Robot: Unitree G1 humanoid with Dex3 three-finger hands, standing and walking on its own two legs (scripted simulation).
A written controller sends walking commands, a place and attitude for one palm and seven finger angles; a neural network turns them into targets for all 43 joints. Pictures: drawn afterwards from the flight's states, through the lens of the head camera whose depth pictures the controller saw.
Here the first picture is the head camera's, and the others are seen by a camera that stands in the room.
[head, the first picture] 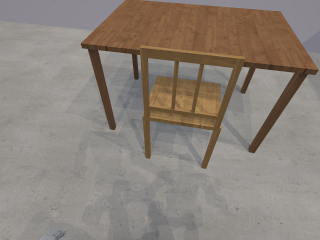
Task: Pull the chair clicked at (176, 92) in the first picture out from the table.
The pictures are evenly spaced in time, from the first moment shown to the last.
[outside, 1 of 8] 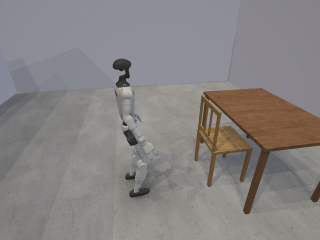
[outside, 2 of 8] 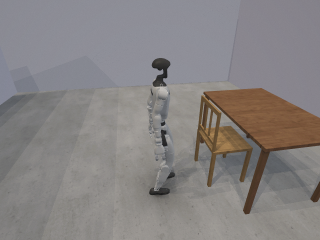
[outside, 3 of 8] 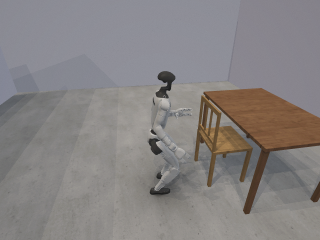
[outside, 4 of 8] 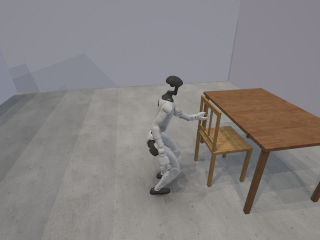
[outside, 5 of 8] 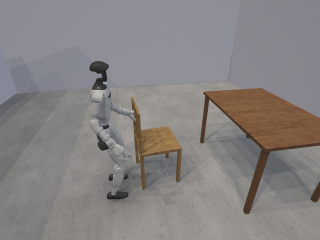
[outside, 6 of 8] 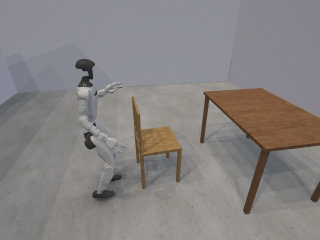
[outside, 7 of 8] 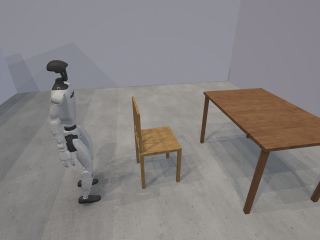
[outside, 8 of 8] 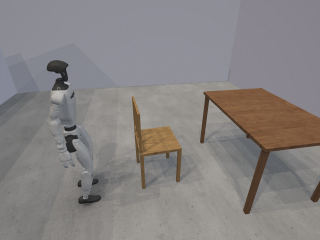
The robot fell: no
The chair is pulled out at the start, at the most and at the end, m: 0.00 0.70 0.70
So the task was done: yes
